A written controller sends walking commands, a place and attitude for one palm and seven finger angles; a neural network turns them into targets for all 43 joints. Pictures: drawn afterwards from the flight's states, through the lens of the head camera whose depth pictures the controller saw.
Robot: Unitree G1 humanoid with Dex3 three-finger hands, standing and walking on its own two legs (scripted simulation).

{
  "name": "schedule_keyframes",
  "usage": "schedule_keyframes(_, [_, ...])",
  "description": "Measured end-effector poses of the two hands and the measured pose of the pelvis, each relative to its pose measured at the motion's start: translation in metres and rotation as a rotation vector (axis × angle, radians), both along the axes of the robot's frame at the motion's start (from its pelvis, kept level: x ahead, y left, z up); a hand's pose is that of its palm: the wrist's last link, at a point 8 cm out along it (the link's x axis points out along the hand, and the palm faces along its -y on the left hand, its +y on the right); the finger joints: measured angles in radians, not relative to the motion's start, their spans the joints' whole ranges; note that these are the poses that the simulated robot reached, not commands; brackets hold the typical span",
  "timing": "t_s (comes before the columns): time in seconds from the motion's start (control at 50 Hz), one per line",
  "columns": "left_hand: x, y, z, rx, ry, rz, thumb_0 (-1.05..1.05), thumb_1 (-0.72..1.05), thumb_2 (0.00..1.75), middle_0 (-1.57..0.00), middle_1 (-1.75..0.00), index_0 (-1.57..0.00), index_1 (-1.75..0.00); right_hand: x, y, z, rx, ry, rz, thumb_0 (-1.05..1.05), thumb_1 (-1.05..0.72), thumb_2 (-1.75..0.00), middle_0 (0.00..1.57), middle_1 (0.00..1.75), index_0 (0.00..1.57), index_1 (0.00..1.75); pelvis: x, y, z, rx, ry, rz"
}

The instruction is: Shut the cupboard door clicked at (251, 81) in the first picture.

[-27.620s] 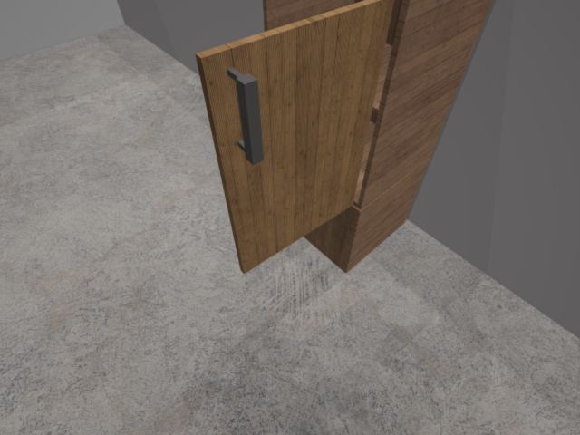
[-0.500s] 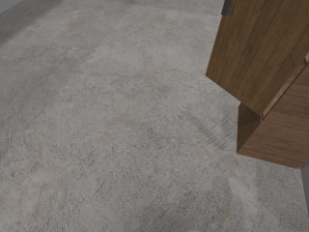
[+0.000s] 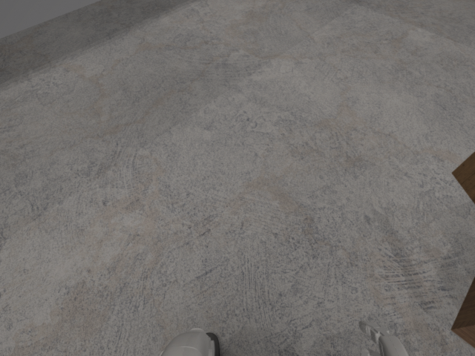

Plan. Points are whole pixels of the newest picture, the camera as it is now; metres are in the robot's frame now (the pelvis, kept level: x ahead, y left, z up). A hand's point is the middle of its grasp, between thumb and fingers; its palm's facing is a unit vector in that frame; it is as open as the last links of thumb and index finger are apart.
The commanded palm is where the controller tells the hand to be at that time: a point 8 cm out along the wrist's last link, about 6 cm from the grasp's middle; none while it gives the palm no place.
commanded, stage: walk to a spot facing it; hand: left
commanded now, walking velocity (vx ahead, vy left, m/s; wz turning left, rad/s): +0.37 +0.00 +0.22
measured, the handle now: out of the picture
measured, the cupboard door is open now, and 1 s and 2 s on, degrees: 54 54 54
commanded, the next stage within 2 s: turn to face it in 0.42 s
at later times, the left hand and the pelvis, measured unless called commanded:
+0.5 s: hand (169, 258) +0.30 +0.17 -0.14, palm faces +0.08 -0.97 -0.22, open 7.4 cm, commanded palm none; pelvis +0.22 -0.02 +0.01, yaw +5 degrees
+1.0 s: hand (165, 213) +0.41 +0.21 -0.16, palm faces -0.02 -0.98 -0.19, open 7.4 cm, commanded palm none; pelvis +0.35 +0.03 +0.01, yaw -6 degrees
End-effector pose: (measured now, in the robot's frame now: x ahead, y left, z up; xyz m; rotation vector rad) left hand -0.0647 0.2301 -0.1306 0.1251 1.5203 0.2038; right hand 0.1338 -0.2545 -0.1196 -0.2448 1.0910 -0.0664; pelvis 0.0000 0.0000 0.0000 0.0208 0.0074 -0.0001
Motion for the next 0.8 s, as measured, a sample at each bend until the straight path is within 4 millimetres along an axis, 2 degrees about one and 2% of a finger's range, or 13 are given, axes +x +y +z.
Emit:
schedule_keyframes(0.04, [0.004, 0.011, -0.010, -0.006, 0.040, 0.019, 0.00, 0.91, 0.89, -0.20, -0.30, -0.20, -0.30, 0.029, 0.013, -0.004, -0.009, -0.060, 0.021, 0.01, -0.91, -0.90, 0.19, 0.30, 0.20, 0.30, 0.014, 0.009, -0.010, -0.013, -0.005, 0.015])
schedule_keyframes(0.08, [0.024, 0.022, -0.012, 0.009, 0.033, 0.027, 0.01, 0.91, 0.89, -0.20, -0.30, -0.20, -0.30, 0.041, 0.024, -0.002, -0.008, -0.069, 0.030, 0.00, -0.91, -0.90, 0.20, 0.30, 0.20, 0.30, 0.027, 0.012, -0.008, -0.005, -0.017, 0.013])
schedule_keyframes(0.14, [0.074, 0.032, -0.006, 0.025, -0.052, 0.022, 0.01, 0.91, 0.89, -0.20, -0.30, -0.20, -0.30, 0.042, 0.036, 0.000, 0.001, -0.023, 0.021, 0.00, -0.91, -0.90, 0.20, 0.30, 0.20, 0.30, 0.047, 0.015, 0.001, -0.005, -0.018, 0.024])
schedule_keyframes(0.2, [0.133, 0.034, 0.006, 0.031, -0.162, 0.005, 0.01, 0.91, 0.89, -0.20, -0.30, -0.19, -0.30, 0.034, 0.043, 0.000, 0.021, 0.053, -0.010, 0.00, -0.91, -0.90, 0.20, 0.30, 0.21, 0.30, 0.071, 0.016, 0.011, -0.006, -0.015, 0.039])
schedule_keyframes(0.28, [0.210, 0.027, 0.018, 0.026, -0.280, -0.027, 0.01, 0.91, 0.89, -0.20, -0.30, -0.19, -0.30, 0.024, 0.032, -0.002, 0.020, 0.153, -0.067, 0.00, -0.94, -0.90, 0.20, 0.30, 0.21, 0.30, 0.106, 0.013, 0.018, -0.002, -0.012, 0.052])
schedule_keyframes(0.36, [0.283, 0.014, 0.023, 0.025, -0.360, -0.069, 0.00, 0.91, 0.89, -0.20, -0.30, -0.19, -0.30, 0.018, 0.019, -0.010, 0.031, 0.261, -0.119, 0.00, -0.93, -0.90, 0.20, 0.30, 0.21, 0.30, 0.148, 0.002, 0.015, 0.009, -0.015, 0.050])
schedule_keyframes(0.4, [0.315, 0.007, 0.020, 0.033, -0.393, -0.088, 0.00, 0.91, 0.89, -0.20, -0.30, -0.20, -0.30, 0.019, 0.012, -0.018, 0.037, 0.309, -0.141, 0.00, -0.92, -0.90, 0.20, 0.30, 0.21, 0.30, 0.171, -0.006, 0.008, 0.018, -0.017, 0.053])
schedule_keyframes(0.44, [0.338, 0.000, 0.017, 0.041, -0.420, -0.090, 0.00, 0.91, 0.89, -0.20, -0.30, -0.20, -0.30, 0.026, 0.005, -0.025, 0.038, 0.356, -0.149, 0.00, -0.92, -0.90, 0.20, 0.30, 0.21, 0.30, 0.190, -0.012, 0.002, 0.006, -0.022, 0.065])
schedule_keyframes(0.52, [0.353, -0.010, 0.020, 0.034, -0.386, -0.045, 0.00, 0.91, 0.89, -0.20, -0.30, -0.20, -0.30, 0.064, 0.001, -0.015, 0.031, 0.379, -0.137, 0.01, -0.91, -0.90, 0.20, 0.30, 0.20, 0.30, 0.224, -0.015, 0.012, -0.003, -0.014, 0.094])
schedule_keyframes(0.56, [0.354, -0.013, 0.021, 0.035, -0.353, -0.005, 0.00, 0.92, 0.89, -0.20, -0.30, -0.20, -0.30, 0.092, 0.002, -0.008, 0.030, 0.361, -0.121, 0.01, -0.91, -0.90, 0.20, 0.30, 0.20, 0.30, 0.241, -0.015, 0.018, -0.008, -0.002, 0.115])
schedule_keyframes(0.64, [0.355, -0.004, 0.020, 0.047, -0.279, 0.035, -0.01, 0.95, 0.89, -0.20, -0.30, -0.20, -0.30, 0.153, 0.016, -0.001, 0.035, 0.305, -0.076, 0.01, -0.91, -0.90, 0.20, 0.30, 0.20, 0.30, 0.272, -0.011, 0.024, -0.007, 0.011, 0.123])
schedule_keyframes(0.74, [0.349, 0.001, 0.002, -0.012, -0.138, 0.049, -0.01, 0.94, 0.89, -0.20, -0.30, -0.20, -0.30, 0.226, 0.036, -0.004, 0.015, 0.199, -0.059, 0.01, -0.94, -0.90, 0.20, 0.30, 0.20, 0.30, 0.307, 0.010, 0.016, -0.034, -0.005, 0.067])
schedule_keyframes(0.8, [0.354, 0.009, -0.014, -0.043, -0.061, 0.037, 0.00, 0.93, 0.89, -0.20, -0.30, -0.20, -0.30, 0.258, 0.045, -0.006, -0.005, 0.129, -0.074, 0.01, -0.94, -0.90, 0.20, 0.30, 0.20, 0.30, 0.326, 0.022, 0.005, -0.041, -0.008, 0.025])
